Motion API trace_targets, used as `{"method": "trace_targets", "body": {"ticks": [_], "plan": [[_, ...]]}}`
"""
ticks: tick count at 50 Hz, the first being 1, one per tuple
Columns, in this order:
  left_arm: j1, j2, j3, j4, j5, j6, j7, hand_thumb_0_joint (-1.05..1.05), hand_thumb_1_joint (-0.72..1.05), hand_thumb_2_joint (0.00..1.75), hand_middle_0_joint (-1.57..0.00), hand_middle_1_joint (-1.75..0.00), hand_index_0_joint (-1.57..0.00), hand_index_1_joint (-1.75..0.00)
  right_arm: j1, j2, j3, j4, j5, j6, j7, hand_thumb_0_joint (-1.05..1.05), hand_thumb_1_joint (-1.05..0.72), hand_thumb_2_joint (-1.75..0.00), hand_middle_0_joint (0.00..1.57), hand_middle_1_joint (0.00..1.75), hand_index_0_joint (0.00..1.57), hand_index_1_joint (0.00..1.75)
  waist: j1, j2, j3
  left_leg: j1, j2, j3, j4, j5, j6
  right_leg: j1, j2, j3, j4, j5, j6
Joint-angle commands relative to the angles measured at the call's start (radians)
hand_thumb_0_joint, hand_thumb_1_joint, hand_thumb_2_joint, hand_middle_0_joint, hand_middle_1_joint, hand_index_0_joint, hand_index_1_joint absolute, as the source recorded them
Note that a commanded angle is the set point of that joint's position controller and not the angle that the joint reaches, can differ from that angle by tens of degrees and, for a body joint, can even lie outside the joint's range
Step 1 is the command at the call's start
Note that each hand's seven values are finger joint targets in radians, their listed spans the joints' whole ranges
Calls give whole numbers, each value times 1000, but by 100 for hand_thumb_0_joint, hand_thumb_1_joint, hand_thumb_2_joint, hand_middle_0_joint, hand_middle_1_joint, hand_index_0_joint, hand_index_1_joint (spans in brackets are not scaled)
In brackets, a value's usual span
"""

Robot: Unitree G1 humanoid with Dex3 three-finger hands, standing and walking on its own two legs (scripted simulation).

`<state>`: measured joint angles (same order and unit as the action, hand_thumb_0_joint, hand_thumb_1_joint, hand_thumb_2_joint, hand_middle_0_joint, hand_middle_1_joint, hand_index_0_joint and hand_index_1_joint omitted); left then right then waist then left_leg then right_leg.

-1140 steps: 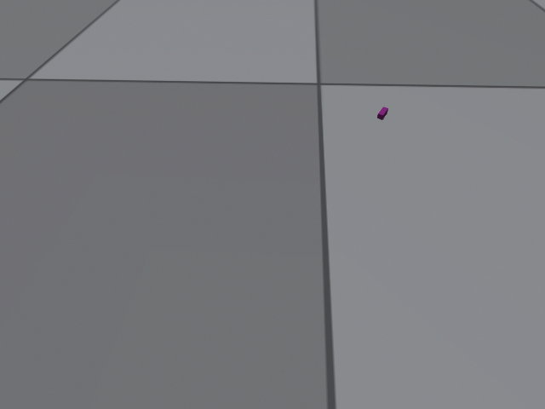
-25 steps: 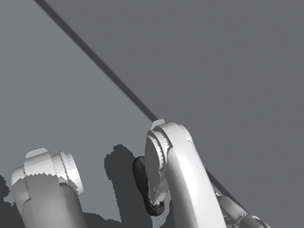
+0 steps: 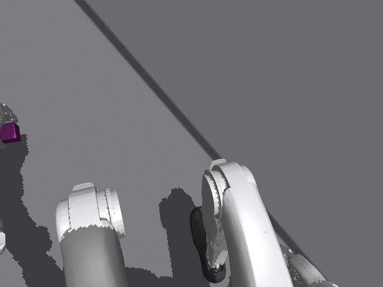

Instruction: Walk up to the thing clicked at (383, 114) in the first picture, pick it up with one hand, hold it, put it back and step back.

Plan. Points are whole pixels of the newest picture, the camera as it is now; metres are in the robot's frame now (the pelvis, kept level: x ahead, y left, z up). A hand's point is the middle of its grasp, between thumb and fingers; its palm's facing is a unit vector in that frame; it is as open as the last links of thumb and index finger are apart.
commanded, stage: settle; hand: left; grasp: from above
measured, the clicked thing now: out of the picture +0.43 +0.38 -0.22
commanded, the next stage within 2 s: lift in 0.34 s
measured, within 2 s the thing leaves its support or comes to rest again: neither
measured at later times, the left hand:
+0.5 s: hand out of the picture +0.41 +0.36 -0.12, palm faces -0.43 -0.08 -0.90, open 6.4 cm
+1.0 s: hand out of the picture +0.36 +0.35 +0.01, palm faces -0.44 -0.11 -0.89, open 6.5 cm
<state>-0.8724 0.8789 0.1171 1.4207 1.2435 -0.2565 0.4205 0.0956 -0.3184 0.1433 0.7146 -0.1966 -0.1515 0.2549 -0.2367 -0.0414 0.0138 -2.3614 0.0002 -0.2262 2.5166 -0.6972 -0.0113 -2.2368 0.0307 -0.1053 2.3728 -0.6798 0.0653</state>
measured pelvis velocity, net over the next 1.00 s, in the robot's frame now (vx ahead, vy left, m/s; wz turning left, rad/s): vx -0.01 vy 0.00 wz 0.11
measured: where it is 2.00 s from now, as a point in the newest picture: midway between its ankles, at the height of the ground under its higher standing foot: (164, 273)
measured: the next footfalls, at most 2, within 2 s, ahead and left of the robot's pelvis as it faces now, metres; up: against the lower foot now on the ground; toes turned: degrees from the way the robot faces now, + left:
none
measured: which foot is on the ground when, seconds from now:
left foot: down 0.00-1.00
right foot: down 0.00-1.00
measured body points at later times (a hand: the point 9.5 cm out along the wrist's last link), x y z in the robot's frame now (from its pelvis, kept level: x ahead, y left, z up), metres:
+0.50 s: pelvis -0.01 -0.01 +0.02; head +0.21 +0.09 +0.40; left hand +0.43 +0.36 -0.07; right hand +0.08 -0.28 -0.07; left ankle +0.07 +0.13 -0.27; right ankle +0.11 -0.13 -0.27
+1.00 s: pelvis -0.01 +0.00 +0.11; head +0.17 +0.07 +0.51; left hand +0.38 +0.36 +0.06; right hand +0.12 -0.26 -0.01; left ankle +0.07 +0.13 -0.27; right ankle +0.11 -0.13 -0.27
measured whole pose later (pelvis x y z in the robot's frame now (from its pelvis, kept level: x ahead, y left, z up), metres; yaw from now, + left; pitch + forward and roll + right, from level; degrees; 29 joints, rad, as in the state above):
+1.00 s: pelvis -0.01 +0.00 +0.11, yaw +6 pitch +33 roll -8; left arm -0.61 0.69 0.06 0.90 1.07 -0.20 0.08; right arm 0.17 -0.28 -0.01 0.66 -0.03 0.03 0.10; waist -0.11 0.04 -0.16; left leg -2.07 0.01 -0.11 2.13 -0.64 0.00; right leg -1.99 -0.01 -0.04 2.05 -0.64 0.06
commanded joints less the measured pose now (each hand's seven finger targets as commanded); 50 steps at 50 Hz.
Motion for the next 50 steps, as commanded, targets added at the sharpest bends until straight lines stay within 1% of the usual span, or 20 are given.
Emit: {"method": "trace_targets", "body": {"ticks": [1,3,8,11,16,20,21,22,23,24,25,26,28,31,34,37,39,46,47,50], "plan": [[-263,232,13,-152,-20,0,-25,0,86,11,-124,-7,-126,-6,191,-274,-104,-20,34,32,-21,0,-91,-90,20,30,20,30,-22,359,-628,490,3,125,-294,173,33,292,31,-96,-232,221,-92],[-282,254,28,-194,-24,-13,-44,0,85,12,-126,-4,-127,-4,188,-268,-107,-23,39,46,-30,0,-91,-90,20,30,20,30,-2,366,-653,492,0,133,-306,159,33,306,30,-88,-240,201,-92],[-288,248,28,-209,-17,-39,-75,0,84,14,-125,-5,-125,-5,190,-260,-116,-37,54,74,-54,0,-91,-90,20,30,20,30,0,345,-645,512,-3,136,-322,142,32,286,22,-80,-255,175,-97],[-296,280,55,-230,-14,-50,-81,0,85,13,-125,-6,-126,-5,196,-260,-119,-38,55,87,-68,0,-91,-90,20,30,20,30,12,346,-667,508,-8,149,-321,151,33,294,21,-73,-268,170,-100],[-301,260,47,-255,-12,-57,-90,0,87,14,-125,-9,-126,-8,211,-249,-129,-40,58,103,-88,0,-91,-90,20,30,20,30,14,348,-662,525,-10,155,-350,130,33,289,16,-69,-290,144,-103],[-312,253,38,-288,-11,-53,-100,0,88,17,-127,-7,-127,-7,219,-246,-140,-39,64,110,-102,0,-91,-90,20,30,20,30,20,377,-700,572,-5,149,-374,132,29,287,12,-68,-288,156,-103],[-306,254,45,-284,-10,-50,-101,0,94,12,-135,-8,-135,-8,227,-251,-145,-38,65,113,-105,0,-94,-92,20,30,20,30,20,360,-696,570,-8,147,-376,131,29,280,9,-70,-294,154,-105],[-294,239,40,-284,-18,-47,-105,0,86,13,-127,-1,-127,-1,230,-240,-146,-35,69,115,-106,0,-89,-90,20,30,20,30,24,365,-706,577,-8,152,-388,142,31,295,8,-67,-295,170,-100],[-301,246,45,-314,-23,-42,-106,0,92,11,-133,-8,-134,-7,233,-234,-148,-36,71,117,-107,0,-94,-91,20,30,20,30,34,374,-743,590,-7,158,-392,150,32,316,10,-62,-301,179,-101],[-292,249,55,-318,-27,-34,-109,0,84,16,-125,-4,-126,-4,241,-238,-157,-35,74,117,-110,0,-89,-89,20,30,20,30,42,377,-754,610,-9,164,-398,167,32,324,6,-57,-313,193,-100],[-294,257,58,-332,-31,-28,-113,0,92,9,-132,-9,-133,-8,239,-238,-160,-36,78,119,-111,0,-94,-91,20,30,20,30,45,393,-767,622,-8,161,-413,172,30,324,5,-58,-309,197,-102],[-279,232,48,-323,-36,-17,-121,0,94,15,-131,-9,-133,-8,248,-239,-166,-34,81,120,-111,0,-92,-91,20,30,20,30,42,380,-760,630,-9,157,-419,183,29,323,2,-58,-311,209,-103],[-283,248,68,-374,-55,-2,-138,0,94,16,-131,-9,-132,-8,249,-239,-180,-39,91,126,-114,0,-92,-91,20,30,20,30,57,392,-788,657,-8,156,-443,182,29,324,-2,-53,-323,208,-104],[-231,205,48,-384,-75,23,-176,0,93,17,-131,-9,-132,-8,255,-219,-196,-39,105,134,-119,0,-92,-91,20,30,20,30,66,356,-795,664,-8,171,-467,181,37,365,-2,-38,-363,210,-101],[-205,213,57,-469,-90,29,-213,0,91,17,-129,-10,-130,-9,256,-212,-209,-50,119,144,-126,0,-92,-91,20,30,20,30,84,358,-826,684,-10,172,-503,181,40,404,-3,-27,-385,210,-101],[-174,190,57,-533,-115,32,-241,0,92,19,-129,-12,-131,-11,253,-202,-219,-67,131,153,-132,0,-92,-91,20,30,20,30,93,331,-833,704,-8,171,-535,178,43,433,-4,-20,-419,207,-98],[-148,156,41,-561,-130,34,-255,0,90,21,-128,-14,-129,-12,241,-196,-223,-77,139,156,-139,0,-91,-91,20,30,20,30,94,334,-797,703,-6,156,-581,126,42,428,-5,-22,-433,172,-98],[-52,116,23,-686,-180,48,-300,0,89,19,-125,-17,-127,-14,223,-177,-233,-114,164,165,-164,0,-91,-91,20,30,20,30,110,269,-788,772,0,154,-688,85,51,528,0,-3,-554,141,-92],[-13,110,29,-703,-191,53,-306,0,89,19,-125,-15,-127,-13,216,-177,-236,-118,169,166,-169,0,-91,-91,20,30,20,30,122,272,-789,797,3,147,-714,84,48,543,-1,-3,-561,144,-92],[-3,79,7,-798,-206,67,-323,0,91,22,-126,-17,-128,-15,200,-174,-243,-128,179,169,-186,0,-91,-90,20,30,20,30,121,301,-805,873,9,131,-779,88,42,573,-4,-2,-591,158,-90]]}}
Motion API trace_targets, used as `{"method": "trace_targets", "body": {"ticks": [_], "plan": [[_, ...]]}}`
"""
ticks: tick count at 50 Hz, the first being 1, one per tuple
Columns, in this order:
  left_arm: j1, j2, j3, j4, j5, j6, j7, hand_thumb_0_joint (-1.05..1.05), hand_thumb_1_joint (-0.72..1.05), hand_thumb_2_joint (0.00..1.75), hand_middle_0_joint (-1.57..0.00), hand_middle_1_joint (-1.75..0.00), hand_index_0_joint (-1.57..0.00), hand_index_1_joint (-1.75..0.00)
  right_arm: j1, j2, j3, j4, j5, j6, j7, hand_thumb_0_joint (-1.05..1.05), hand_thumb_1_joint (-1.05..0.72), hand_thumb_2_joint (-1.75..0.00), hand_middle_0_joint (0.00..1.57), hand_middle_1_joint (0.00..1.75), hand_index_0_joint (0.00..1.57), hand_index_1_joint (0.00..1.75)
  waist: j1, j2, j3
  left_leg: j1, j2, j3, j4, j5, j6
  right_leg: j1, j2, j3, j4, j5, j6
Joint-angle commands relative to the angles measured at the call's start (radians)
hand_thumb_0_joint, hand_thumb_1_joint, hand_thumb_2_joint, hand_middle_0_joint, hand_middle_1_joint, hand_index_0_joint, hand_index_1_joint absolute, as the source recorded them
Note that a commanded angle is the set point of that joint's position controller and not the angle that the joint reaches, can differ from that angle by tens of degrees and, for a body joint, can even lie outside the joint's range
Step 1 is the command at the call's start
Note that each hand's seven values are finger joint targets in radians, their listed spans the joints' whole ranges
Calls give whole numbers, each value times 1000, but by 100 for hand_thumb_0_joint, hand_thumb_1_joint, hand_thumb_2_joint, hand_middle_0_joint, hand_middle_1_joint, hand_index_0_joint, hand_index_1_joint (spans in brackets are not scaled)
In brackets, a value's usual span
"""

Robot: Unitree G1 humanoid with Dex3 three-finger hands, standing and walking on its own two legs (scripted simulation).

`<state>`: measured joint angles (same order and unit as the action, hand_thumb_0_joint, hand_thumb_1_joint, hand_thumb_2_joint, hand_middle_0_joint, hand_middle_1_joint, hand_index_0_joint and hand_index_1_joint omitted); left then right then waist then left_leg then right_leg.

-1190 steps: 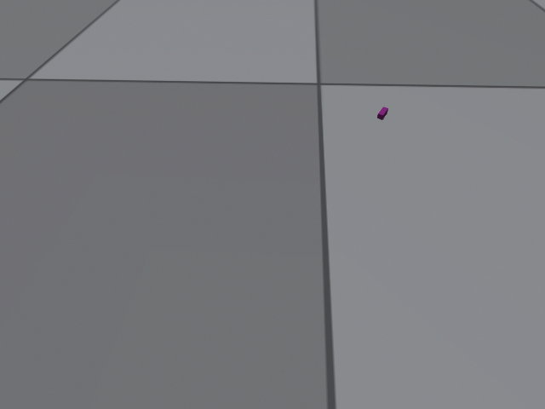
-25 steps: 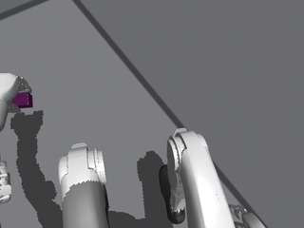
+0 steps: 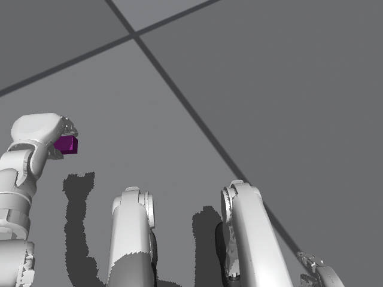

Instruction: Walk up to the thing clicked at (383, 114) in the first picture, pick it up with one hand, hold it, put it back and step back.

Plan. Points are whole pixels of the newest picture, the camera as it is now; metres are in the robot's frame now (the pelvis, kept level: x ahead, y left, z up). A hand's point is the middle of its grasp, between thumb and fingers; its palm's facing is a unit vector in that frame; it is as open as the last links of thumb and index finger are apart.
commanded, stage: lift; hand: left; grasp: from above
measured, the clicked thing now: (53, 146) +0.43 +0.33 -0.14
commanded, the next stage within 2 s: hold in 1.08 s
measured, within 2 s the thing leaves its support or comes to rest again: neither
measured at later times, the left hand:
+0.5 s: hand out of the picture +0.35 +0.28 +0.12, palm faces -0.44 -0.11 -0.89, open 6.5 cm
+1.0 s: hand out of the picture +0.37 +0.25 +0.23, palm faces -0.43 -0.09 -0.90, open 6.6 cm
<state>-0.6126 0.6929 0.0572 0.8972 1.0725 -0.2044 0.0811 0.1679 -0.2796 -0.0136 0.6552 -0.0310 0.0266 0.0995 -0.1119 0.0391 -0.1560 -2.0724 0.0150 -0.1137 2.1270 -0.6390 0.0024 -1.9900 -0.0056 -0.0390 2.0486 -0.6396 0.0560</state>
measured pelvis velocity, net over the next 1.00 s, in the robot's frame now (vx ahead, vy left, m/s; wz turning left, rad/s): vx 0.06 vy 0.00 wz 0.06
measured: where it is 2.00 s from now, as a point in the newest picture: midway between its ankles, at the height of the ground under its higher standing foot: (188, 273)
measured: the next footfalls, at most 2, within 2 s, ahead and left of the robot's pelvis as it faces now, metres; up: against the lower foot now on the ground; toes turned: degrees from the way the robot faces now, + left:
none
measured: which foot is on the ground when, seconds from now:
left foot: down 0.00-1.00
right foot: down 0.00-1.00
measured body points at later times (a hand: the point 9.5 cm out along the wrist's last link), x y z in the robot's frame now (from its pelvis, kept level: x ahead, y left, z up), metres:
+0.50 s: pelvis +0.02 +0.00 +0.18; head +0.13 +0.02 +0.62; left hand +0.37 +0.28 +0.17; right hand +0.16 -0.26 +0.07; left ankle +0.09 +0.12 -0.38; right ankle +0.11 -0.14 -0.38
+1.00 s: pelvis +0.06 +0.00 +0.30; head +0.11 +0.00 +0.74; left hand +0.39 +0.25 +0.28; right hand +0.17 -0.26 +0.18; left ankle +0.09 +0.12 -0.38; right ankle +0.11 -0.14 -0.38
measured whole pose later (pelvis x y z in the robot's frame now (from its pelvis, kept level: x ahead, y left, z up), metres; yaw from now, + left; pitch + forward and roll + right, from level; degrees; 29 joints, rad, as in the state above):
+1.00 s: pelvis +0.06 +0.00 +0.30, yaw +3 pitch +12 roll -1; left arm -0.32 0.42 -0.16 0.80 1.01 -0.03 0.11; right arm 0.26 -0.25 -0.05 0.73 0.04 -0.02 -0.04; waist -0.05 0.03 -0.11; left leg -0.76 0.04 0.01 0.97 -0.42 -0.01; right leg -0.74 -0.01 0.02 0.94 -0.40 0.03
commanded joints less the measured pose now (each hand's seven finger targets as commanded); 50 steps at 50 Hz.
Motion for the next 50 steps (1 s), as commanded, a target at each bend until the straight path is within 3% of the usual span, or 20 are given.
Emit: {"method": "trace_targets", "body": {"ticks": [1,3,7,12,14,16,18,19,21,28,30,32,35,38,44,46,50], "plan": [[-230,260,66,-291,-42,21,11,0,91,18,-126,-15,-128,-13,125,-208,-88,-73,16,-8,-36,0,-91,-91,20,30,20,30,4,201,-641,616,-3,25,-403,45,27,360,36,-65,-294,129,-80],[-217,287,90,-338,-55,34,7,0,91,19,-125,-15,-127,-13,111,-206,-85,-80,24,-5,-49,0,-91,-90,20,30,20,30,8,189,-627,638,-4,22,-447,20,29,396,33,-58,-332,110,-77],[-169,234,53,-400,-77,60,-11,0,88,17,-122,-16,-125,-13,82,-190,-78,-92,35,-7,-75,0,-90,-90,20,30,20,30,8,196,-587,727,5,9,-561,-32,26,470,34,-53,-412,84,-71],[-56,191,41,-460,-100,98,-25,0,89,17,-124,-12,-126,-11,57,-173,-71,-94,49,-11,-104,0,-90,-90,20,30,20,30,30,165,-556,870,11,12,-685,28,20,613,34,-42,-530,127,-69],[-40,155,19,-476,-101,109,-32,0,90,16,-123,-16,-126,-13,55,-159,-67,-91,53,-13,-115,0,-90,-90,20,30,20,30,21,153,-521,897,11,25,-723,36,20,663,37,-33,-586,130,-69],[-3,161,28,-488,-108,117,-32,0,92,18,-125,-15,-127,-13,51,-150,-65,-89,58,-19,-125,0,-90,-90,20,30,20,30,29,120,-515,939,6,46,-752,70,23,740,36,-22,-652,142,-69],[17,120,-9,-479,-105,121,-38,0,93,16,-125,-16,-127,-13,50,-137,-60,-83,59,-26,-135,0,-91,-90,20,30,20,30,19,106,-466,972,5,58,-790,90,23,790,37,-14,-710,154,-70],[38,139,16,-480,-110,120,-38,0,92,17,-125,-15,-127,-13,48,-137,-61,-82,62,-30,-140,0,-91,-90,20,30,20,30,32,92,-450,991,7,58,-816,92,23,827,36,-10,-736,152,-69],[61,82,-25,-468,-107,118,-40,0,89,16,-123,-15,-125,-12,49,-126,-58,-80,64,-38,-148,0,-91,-90,20,30,20,30,24,79,-401,1016,5,62,-864,86,22,868,39,-3,-789,144,-71],[29,52,-41,-409,-84,111,5,0,87,13,-120,-15,-123,-12,49,-118,-58,-63,64,-72,-162,0,-91,-90,20,30,20,30,35,63,-320,1155,4,57,-1027,79,14,1010,42,20,-956,124,-70],[29,27,-64,-385,-76,111,16,0,84,13,-118,-16,-121,-13,57,-110,-61,-57,68,-77,-163,0,-91,-90,20,30,20,30,32,40,-311,1192,-7,86,-1043,127,14,1065,42,36,-1016,140,-73],[44,33,-48,-356,-67,114,34,0,84,13,-117,-19,-120,-15,68,-113,-65,-46,68,-82,-162,0,-91,-90,20,30,20,30,50,41,-323,1247,-11,93,-1075,177,10,1120,43,41,-1050,177,-72],[23,-16,-93,-319,-54,123,55,0,85,19,-118,-22,-121,-19,75,-106,-65,-36,66,-87,-159,0,-91,-90,20,30,20,30,47,37,-291,1305,-10,91,-1132,215,6,1166,46,33,-1091,222,-69],[10,-22,-104,-289,-44,138,70,0,85,20,-118,-23,-121,-20,97,-109,-71,-23,67,-86,-159,0,-91,-90,20,30,20,30,51,36,-298,1379,-11,98,-1172,315,2,1234,46,35,-1133,319,-69],[30,-40,-115,-245,-54,172,77,0,80,22,-116,-20,-118,-18,101,-110,-77,-24,67,-78,-154,0,-91,-90,20,30,20,30,66,10,-255,1476,-15,102,-1266,398,-1,1343,45,36,-1222,394,-64],[14,-62,-139,-252,-61,175,68,0,82,21,-118,-18,-120,-16,94,-108,-76,-34,69,-77,-152,0,-90,-90,20,30,20,30,61,11,-231,1502,-16,107,-1301,385,0,1361,43,39,-1253,386,-65],[31,-66,-147,-268,-65,180,51,0,79,19,-116,-16,-117,-14,84,-104,-76,-43,70,-72,-152,0,-90,-90,20,30,20,30,70,-3,-212,1545,-21,113,-1347,408,1,1427,40,47,-1308,404,-61]]}}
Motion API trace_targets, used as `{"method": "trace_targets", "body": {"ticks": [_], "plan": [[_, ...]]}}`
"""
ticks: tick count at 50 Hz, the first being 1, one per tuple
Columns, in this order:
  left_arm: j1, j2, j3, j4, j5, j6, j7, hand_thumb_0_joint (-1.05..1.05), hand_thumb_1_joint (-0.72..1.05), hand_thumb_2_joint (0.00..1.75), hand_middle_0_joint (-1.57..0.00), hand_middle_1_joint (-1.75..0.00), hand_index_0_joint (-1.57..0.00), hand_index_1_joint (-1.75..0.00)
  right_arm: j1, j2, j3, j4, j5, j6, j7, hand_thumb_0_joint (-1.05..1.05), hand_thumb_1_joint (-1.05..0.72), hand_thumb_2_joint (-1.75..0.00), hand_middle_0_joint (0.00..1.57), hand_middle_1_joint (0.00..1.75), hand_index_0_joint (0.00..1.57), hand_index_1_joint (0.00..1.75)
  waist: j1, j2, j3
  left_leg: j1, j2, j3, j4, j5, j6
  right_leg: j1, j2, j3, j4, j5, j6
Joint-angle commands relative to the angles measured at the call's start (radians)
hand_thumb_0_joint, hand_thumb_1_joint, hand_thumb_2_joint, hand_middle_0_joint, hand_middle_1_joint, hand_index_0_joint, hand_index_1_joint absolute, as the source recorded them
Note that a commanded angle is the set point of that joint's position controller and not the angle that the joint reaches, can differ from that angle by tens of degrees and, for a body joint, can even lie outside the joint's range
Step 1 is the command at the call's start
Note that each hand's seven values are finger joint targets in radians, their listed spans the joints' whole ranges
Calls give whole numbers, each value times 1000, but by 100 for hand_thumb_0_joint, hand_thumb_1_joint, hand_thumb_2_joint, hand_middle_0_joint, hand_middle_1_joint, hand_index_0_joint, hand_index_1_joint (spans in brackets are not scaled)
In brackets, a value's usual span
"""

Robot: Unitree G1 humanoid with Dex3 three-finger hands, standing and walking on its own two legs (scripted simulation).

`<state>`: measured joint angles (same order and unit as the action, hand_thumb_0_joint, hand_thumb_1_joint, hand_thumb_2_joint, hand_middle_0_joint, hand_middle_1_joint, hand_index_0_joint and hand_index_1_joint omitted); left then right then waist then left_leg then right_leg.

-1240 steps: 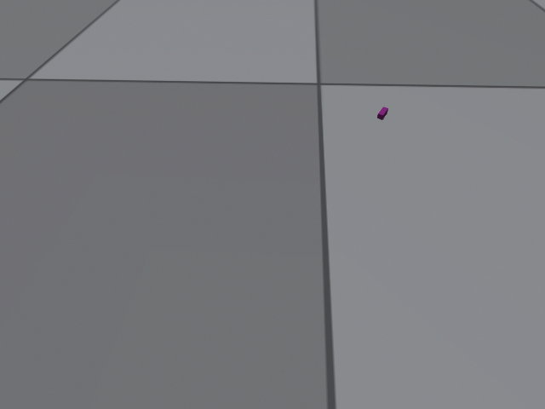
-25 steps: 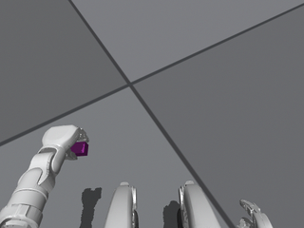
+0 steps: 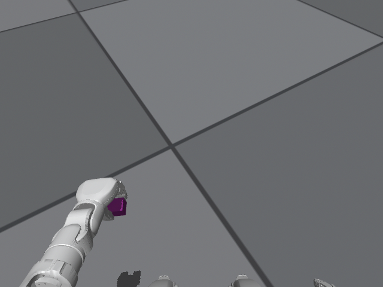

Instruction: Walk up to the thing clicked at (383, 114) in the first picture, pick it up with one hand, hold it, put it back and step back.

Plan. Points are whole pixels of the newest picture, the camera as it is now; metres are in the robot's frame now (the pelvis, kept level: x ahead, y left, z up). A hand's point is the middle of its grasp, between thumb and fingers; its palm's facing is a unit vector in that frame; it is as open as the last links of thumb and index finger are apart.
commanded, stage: lift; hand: left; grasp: from above
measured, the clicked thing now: (106, 208) +0.34 +0.25 -0.11
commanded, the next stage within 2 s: hold in 0.08 s
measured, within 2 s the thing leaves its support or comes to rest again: neither
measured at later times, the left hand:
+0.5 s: hand (100, 198) +0.33 +0.23 -0.02, palm faces -0.45 -0.05 -0.89, open 6.6 cm
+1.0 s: hand (104, 195) +0.32 +0.21 +0.01, palm faces -0.45 -0.04 -0.89, open 6.5 cm
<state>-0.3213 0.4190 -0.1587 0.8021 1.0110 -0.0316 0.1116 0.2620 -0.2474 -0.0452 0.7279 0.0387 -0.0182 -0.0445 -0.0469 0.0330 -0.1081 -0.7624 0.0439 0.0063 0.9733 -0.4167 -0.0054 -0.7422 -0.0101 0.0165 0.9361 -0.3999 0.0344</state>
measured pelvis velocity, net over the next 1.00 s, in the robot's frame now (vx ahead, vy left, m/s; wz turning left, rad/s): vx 0.02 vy -0.01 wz -0.01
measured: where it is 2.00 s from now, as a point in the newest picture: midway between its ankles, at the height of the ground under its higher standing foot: outside the picture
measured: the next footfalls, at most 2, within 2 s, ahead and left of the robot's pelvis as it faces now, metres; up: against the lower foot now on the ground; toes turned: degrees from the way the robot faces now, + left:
none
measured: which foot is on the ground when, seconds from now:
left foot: down 0.00-1.00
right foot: down 0.00-1.00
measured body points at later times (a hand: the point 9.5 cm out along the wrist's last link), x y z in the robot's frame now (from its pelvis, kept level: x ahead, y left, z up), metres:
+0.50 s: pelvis +0.02 +0.00 +0.03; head +0.04 -0.01 +0.48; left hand +0.34 +0.23 +0.03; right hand +0.14 -0.26 -0.08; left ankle +0.04 +0.12 -0.68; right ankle +0.04 -0.14 -0.68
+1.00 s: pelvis +0.02 -0.01 +0.05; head +0.03 -0.03 +0.49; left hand +0.34 +0.21 +0.06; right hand +0.15 -0.27 -0.07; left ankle +0.04 +0.12 -0.68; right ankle +0.04 -0.14 -0.68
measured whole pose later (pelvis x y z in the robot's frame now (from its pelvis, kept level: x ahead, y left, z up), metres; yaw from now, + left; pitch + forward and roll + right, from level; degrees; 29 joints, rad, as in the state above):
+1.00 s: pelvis +0.02 -0.01 +0.05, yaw -1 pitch +3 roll +0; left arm -0.25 0.41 -0.20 0.65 0.99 -0.05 -0.03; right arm 0.22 -0.26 -0.04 0.68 0.06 0.05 -0.06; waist 0.00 0.04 -0.05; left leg -0.38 0.03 0.04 0.61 -0.29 -0.01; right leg -0.39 -0.02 0.04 0.62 -0.29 0.03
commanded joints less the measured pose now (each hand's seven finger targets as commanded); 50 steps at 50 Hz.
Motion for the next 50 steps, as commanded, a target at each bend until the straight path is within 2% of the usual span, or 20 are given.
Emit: {"method": "trace_targets", "body": {"ticks": [1,2,4,6,9,10,13,15,17,19,20,21,23,25,28,31,33,36,49,50], "plan": [[-277,218,73,-189,-2,5,16,0,77,20,-114,-17,-116,-15,-5,-137,-46,-115,-1,-26,-9,0,-91,-90,20,30,20,30,6,16,-267,253,-51,-3,-202,198,8,191,45,-5,-209,178,-39],[-272,232,90,-184,-4,4,15,0,77,19,-115,-17,-117,-15,-9,-139,-46,-113,-1,-25,-10,0,-91,-90,20,30,20,30,9,7,-271,271,-50,-3,-212,212,8,206,44,-6,-214,189,-39],[-298,201,63,-211,-5,-1,7,0,78,20,-114,-17,-117,-15,-8,-134,-45,-116,-1,-25,-10,0,-91,-90,20,30,20,30,0,19,-282,307,-47,-7,-230,239,5,216,46,-7,-223,211,-41],[-263,216,81,-192,-5,-3,4,0,76,22,-114,-16,-116,-15,-6,-140,-47,-117,0,-22,-10,0,-90,-90,20,30,20,30,10,14,-263,325,-45,-4,-253,251,4,234,47,-14,-238,214,-43],[-269,213,73,-203,2,-10,-3,0,78,23,-114,-19,-117,-17,-21,-141,-48,-126,3,-16,-10,0,-90,-90,20,30,20,30,16,17,-234,347,-47,2,-287,227,3,243,48,-15,-269,190,-44],[-277,186,50,-210,-5,-12,-10,0,78,17,-113,-18,-116,-15,-23,-139,-46,-125,3,-17,-9,0,-90,-90,20,30,20,30,4,8,-227,357,-45,0,-294,229,3,241,50,-17,-273,190,-44],[-272,223,74,-217,7,-16,-21,0,79,17,-114,-17,-117,-14,-27,-143,-49,-125,3,-13,-11,0,-90,-90,20,30,20,30,22,21,-238,389,-45,3,-312,267,1,271,51,-17,-286,217,-46],[-279,198,50,-224,8,-18,-33,0,81,20,-115,-18,-118,-15,-34,-142,-48,-129,6,-10,-11,0,-90,-90,20,30,20,30,16,6,-238,406,-45,3,-317,308,2,290,51,-15,-293,257,-45],[-284,201,56,-233,-2,-17,-41,0,80,21,-114,-20,-118,-17,-29,-140,-45,-126,5,-6,-12,0,-90,-90,20,30,20,30,14,-12,-239,403,-48,6,-317,326,6,311,49,-9,-304,282,-41],[-266,210,68,-234,-12,-21,-47,0,82,23,-116,-20,-119,-17,-48,-142,-46,-140,7,-4,-10,0,-90,-90,20,30,20,30,26,1,-208,408,-49,13,-342,288,5,312,48,-13,-320,243,-44],[-280,189,46,-243,-9,-20,-53,0,82,22,-115,-21,-118,-17,-46,-140,-42,-142,7,-3,-10,0,-90,-90,20,30,20,30,12,5,-201,404,-48,9,-348,276,4,300,49,-11,-322,231,-44],[-274,190,45,-250,-2,-19,-57,0,82,21,-115,-20,-119,-17,-54,-139,-41,-146,9,-1,-11,0,-90,-90,20,30,20,30,24,4,-200,421,-46,6,-361,276,2,305,51,-14,-325,225,-46],[-253,212,66,-247,-5,-22,-66,0,82,19,-116,-17,-119,-14,-63,-145,-45,-154,11,2,-12,0,-90,-90,20,30,20,30,30,7,-188,424,-47,11,-368,269,3,317,51,-15,-338,215,-45],[-268,194,45,-284,-8,-21,-79,0,83,18,-115,-19,-119,-15,-70,-136,-39,-159,11,4,-13,0,-90,-90,20,30,20,30,26,-10,-203,438,-51,14,-373,288,7,340,48,-8,-344,240,-43],[-255,227,80,-290,-14,-25,-85,0,83,20,-115,-19,-119,-15,-73,-142,-41,-159,12,6,-16,0,-90,-90,20,30,20,30,34,2,-216,452,-51,17,-371,329,7,360,48,-9,-343,272,-41],[-270,193,50,-312,-4,-27,-86,0,84,21,-117,-19,-120,-16,-78,-140,-39,-166,13,9,-17,0,-90,-90,20,30,20,30,24,-7,-207,471,-49,17,-382,328,7,352,49,-9,-349,274,-42],[-258,216,77,-318,-12,-25,-83,0,83,21,-116,-19,-119,-16,-80,-143,-41,-168,15,12,-17,0,-90,-90,20,30,20,30,37,-9,-213,479,-52,23,-388,339,8,374,47,-8,-356,284,-41],[-257,206,62,-316,-5,-17,-90,0,85,21,-117,-19,-121,-15,-90,-140,-39,-169,14,15,-19,0,-90,-90,20,30,20,30,37,-13,-202,486,-55,26,-391,353,11,381,44,-7,-368,304,-37],[-250,207,66,-338,-24,-12,-106,0,85,18,-117,-17,-120,-13,-122,-139,-32,-191,20,27,-24,0,-90,-90,20,30,20,30,45,-30,-169,522,-53,32,-449,317,17,417,43,-6,-421,266,-34],[-257,200,53,-345,-21,-10,-108,0,83,20,-116,-17,-119,-14,-122,-136,-29,-192,21,28,-24,0,-90,-90,20,30,20,30,40,-24,-164,527,-55,34,-454,319,17,417,42,-3,-424,270,-35]]}}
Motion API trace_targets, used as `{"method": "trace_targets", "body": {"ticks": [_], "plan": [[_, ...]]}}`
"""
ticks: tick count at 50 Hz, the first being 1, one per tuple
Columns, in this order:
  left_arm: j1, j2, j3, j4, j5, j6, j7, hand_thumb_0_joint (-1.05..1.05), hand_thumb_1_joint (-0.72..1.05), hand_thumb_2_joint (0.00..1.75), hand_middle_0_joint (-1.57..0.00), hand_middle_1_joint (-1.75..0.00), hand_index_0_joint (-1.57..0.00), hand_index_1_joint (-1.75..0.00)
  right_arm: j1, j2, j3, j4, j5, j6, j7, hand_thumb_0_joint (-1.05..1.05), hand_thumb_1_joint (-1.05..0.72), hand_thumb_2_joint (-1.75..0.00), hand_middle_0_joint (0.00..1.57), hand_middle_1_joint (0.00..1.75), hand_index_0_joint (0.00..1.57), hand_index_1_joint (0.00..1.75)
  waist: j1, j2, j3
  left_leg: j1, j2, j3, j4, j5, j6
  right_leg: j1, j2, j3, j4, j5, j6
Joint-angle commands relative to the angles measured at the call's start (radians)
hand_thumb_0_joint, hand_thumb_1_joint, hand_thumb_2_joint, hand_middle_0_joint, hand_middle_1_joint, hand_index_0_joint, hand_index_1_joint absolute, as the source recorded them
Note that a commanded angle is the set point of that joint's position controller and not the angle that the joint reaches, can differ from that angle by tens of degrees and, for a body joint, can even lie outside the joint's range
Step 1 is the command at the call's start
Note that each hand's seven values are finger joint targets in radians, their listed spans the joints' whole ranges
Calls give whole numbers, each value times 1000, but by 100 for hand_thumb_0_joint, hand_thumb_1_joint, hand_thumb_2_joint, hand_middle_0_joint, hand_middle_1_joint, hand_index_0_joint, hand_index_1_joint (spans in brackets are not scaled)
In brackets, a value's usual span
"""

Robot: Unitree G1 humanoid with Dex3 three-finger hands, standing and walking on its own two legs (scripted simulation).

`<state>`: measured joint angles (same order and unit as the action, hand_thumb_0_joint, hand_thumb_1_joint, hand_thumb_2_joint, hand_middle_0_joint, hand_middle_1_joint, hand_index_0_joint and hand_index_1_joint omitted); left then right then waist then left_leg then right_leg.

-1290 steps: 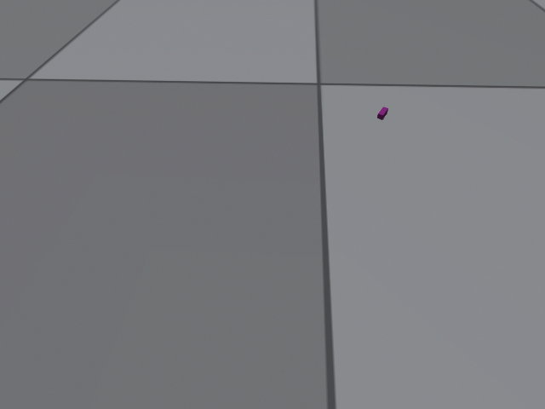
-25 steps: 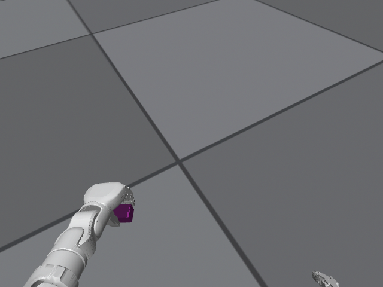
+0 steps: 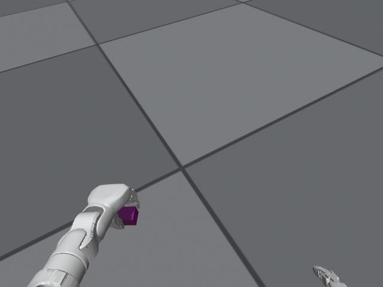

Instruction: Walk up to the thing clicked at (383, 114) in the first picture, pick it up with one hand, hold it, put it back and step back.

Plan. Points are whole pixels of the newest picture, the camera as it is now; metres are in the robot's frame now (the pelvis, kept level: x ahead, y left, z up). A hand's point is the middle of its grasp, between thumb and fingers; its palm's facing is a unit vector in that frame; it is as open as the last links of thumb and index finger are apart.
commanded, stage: hold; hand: left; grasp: from above
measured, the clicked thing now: (117, 216) +0.31 +0.23 -0.07
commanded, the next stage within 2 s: crouch in 1.08 s
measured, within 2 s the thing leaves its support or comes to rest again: neither
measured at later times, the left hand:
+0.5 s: hand (114, 215) +0.29 +0.22 -0.02, palm faces -0.44 -0.05 -0.90, open 6.5 cm
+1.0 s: hand (112, 214) +0.30 +0.22 -0.02, palm faces -0.45 -0.05 -0.89, open 6.5 cm
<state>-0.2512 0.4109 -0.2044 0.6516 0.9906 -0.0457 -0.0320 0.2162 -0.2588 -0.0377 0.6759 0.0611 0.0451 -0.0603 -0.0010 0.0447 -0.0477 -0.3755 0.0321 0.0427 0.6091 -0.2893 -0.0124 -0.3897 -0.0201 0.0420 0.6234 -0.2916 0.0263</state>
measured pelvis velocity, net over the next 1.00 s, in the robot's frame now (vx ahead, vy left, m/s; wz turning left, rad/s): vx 0.00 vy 0.00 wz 0.00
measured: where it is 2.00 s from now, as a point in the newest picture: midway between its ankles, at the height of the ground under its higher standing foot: outside the picture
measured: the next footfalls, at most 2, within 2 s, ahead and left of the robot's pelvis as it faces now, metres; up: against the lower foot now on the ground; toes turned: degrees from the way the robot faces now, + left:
none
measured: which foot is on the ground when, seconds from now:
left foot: down 0.00-1.00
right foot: down 0.00-1.00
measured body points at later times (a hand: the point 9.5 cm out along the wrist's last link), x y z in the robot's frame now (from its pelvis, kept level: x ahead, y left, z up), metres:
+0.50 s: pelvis +0.00 +0.00 +0.01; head +0.00 -0.03 +0.46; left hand +0.31 +0.22 +0.03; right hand +0.15 -0.26 -0.10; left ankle +0.01 +0.13 -0.73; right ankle +0.02 -0.14 -0.73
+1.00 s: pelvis +0.00 +0.00 +0.01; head +0.01 -0.02 +0.46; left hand +0.31 +0.23 +0.03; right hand +0.15 -0.25 -0.10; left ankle +0.01 +0.13 -0.73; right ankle +0.02 -0.14 -0.73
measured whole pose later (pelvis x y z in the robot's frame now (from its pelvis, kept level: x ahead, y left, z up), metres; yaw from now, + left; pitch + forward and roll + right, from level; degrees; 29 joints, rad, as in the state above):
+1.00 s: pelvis +0.00 +0.00 +0.01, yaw +0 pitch +1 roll +0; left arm -0.24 0.42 -0.21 0.62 0.99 -0.06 -0.06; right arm 0.19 -0.25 -0.03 0.67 0.07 0.08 -0.07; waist 0.01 0.04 -0.01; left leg -0.26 0.03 0.05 0.48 -0.24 -0.01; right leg -0.28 -0.02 0.05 0.50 -0.24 0.03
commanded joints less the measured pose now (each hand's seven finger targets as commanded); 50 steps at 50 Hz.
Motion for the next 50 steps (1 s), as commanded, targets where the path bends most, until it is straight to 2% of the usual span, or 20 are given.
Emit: {"method": "trace_targets", "body": {"ticks": [1,7,14,16,18,20,21,27,31,33,35,37,38,42,43,44,45,46,47,50], "plan": [[-325,213,103,-198,1,3,33,0,82,19,-117,-15,-119,-12,-77,-126,-38,-140,-1,-35,-9,0,-90,-90,20,30,20,30,0,-28,-226,149,-45,2,-94,188,24,70,49,-27,-118,158,-28],[-318,219,110,-199,-4,1,23,0,84,17,-116,-16,-120,-12,-96,-122,-32,-145,1,-33,-11,0,-90,-90,20,30,20,30,2,-26,-206,158,-45,4,-119,155,25,83,49,-25,-144,123,-26],[-308,228,121,-214,-7,-3,11,0,84,16,-117,-13,-120,-10,-102,-121,-31,-147,2,-30,-17,0,-90,-90,20,30,20,30,8,-40,-212,181,-44,7,-131,190,28,111,48,-24,-159,159,-24],[-329,215,101,-221,-9,-4,7,0,85,18,-119,-15,-122,-12,-113,-116,-29,-150,3,-30,-17,0,-90,-90,20,30,20,30,5,-46,-196,183,-46,7,-138,180,28,106,46,-24,-171,148,-22],[-306,230,124,-214,-13,-1,9,0,86,17,-119,-14,-122,-11,-119,-118,-29,-149,4,-29,-18,0,-90,-90,20,30,20,30,14,-36,-190,185,-48,9,-146,165,27,106,46,-23,-179,130,-24],[-313,210,102,-233,-12,-2,3,0,86,16,-119,-13,-122,-10,-120,-115,-25,-156,4,-30,-18,0,-90,-90,20,30,20,30,2,-49,-187,191,-43,7,-154,157,29,109,48,-26,-181,125,-25],[-311,224,115,-244,-15,-2,4,0,88,17,-121,-13,-124,-11,-126,-119,-28,-157,5,-28,-18,0,-90,-90,20,30,20,30,13,-36,-189,200,-46,9,-158,162,27,116,46,-23,-185,127,-26],[-291,232,126,-244,-14,-4,-6,0,87,17,-119,-15,-123,-12,-131,-114,-23,-162,7,-23,-20,0,-90,-90,20,30,20,30,15,-37,-175,202,-46,7,-172,159,28,126,47,-25,-197,123,-27],[-301,227,117,-262,-13,-5,-16,0,85,18,-119,-14,-122,-11,-126,-116,-27,-155,6,-20,-20,0,-90,-90,20,30,20,30,10,-39,-196,228,-43,6,-173,207,27,142,50,-28,-192,169,-28],[-320,216,98,-254,-11,-8,-19,0,85,19,-119,-14,-122,-11,-120,-115,-26,-150,7,-20,-21,0,-90,-90,20,30,20,30,2,-36,-196,237,-41,5,-172,232,27,139,50,-29,-187,196,-29],[-296,224,117,-227,-15,-12,-13,0,85,19,-119,-14,-122,-11,-116,-116,-26,-149,7,-17,-22,0,-90,-90,20,30,20,30,7,-47,-183,229,-42,6,-173,219,28,139,50,-31,-195,182,-28],[-296,212,105,-249,-14,-14,-8,0,87,20,-121,-14,-123,-12,-126,-113,-27,-155,7,-15,-21,0,-90,-90,20,30,20,30,11,-29,-202,241,-48,9,-171,231,27,143,45,-27,-196,196,-27],[-309,207,97,-246,-11,-14,-6,0,88,19,-120,-15,-123,-12,-121,-114,-26,-153,7,-14,-21,0,-89,-90,20,30,20,30,2,-31,-202,245,-46,10,-171,237,27,142,47,-28,-195,201,-28],[-302,230,127,-231,-2,-10,13,0,87,18,-120,-14,-123,-11,-116,-116,-29,-149,8,-8,-20,0,-90,-90,20,30,20,30,17,-9,-200,240,-42,6,-177,249,21,151,51,-34,-190,205,-33],[-299,228,127,-225,-5,-9,14,0,87,20,-121,-14,-123,-11,-118,-117,-30,-150,9,-7,-19,0,-89,-90,20,30,20,30,14,-16,-193,238,-39,4,-181,245,20,151,54,-36,-191,197,-35],[-291,209,107,-224,0,-8,14,0,85,18,-119,-15,-122,-12,-113,-116,-30,-150,8,-6,-18,0,-90,-90,20,30,20,30,10,-21,-193,236,-38,5,-181,245,21,151,53,-36,-190,200,-36],[-297,218,111,-213,5,-5,16,0,87,19,-122,-12,-124,-10,-120,-117,-32,-148,8,-4,-19,0,-90,-90,20,30,20,30,15,-17,-188,232,-40,3,-181,251,21,151,52,-38,-191,206,-35],[-322,226,116,-222,4,-7,17,0,87,20,-121,-13,-123,-11,-116,-118,-31,-148,8,-4,-19,0,-90,-90,20,30,20,30,9,-25,-191,234,-41,5,-177,243,23,150,51,-34,-195,201,-32],[-345,217,101,-226,3,-10,17,0,84,19,-119,-14,-121,-11,-105,-118,-32,-143,7,-4,-18,0,-90,-90,20,30,20,30,-2,-29,-203,240,-39,5,-176,246,24,147,51,-33,-191,208,-32],[-305,220,115,-223,-2,-11,16,0,85,21,-120,-14,-122,-12,-111,-118,-36,-148,8,-4,-17,0,-90,-90,20,30,20,30,17,-17,-215,244,-42,6,-176,255,22,166,49,-34,-194,209,-33]]}}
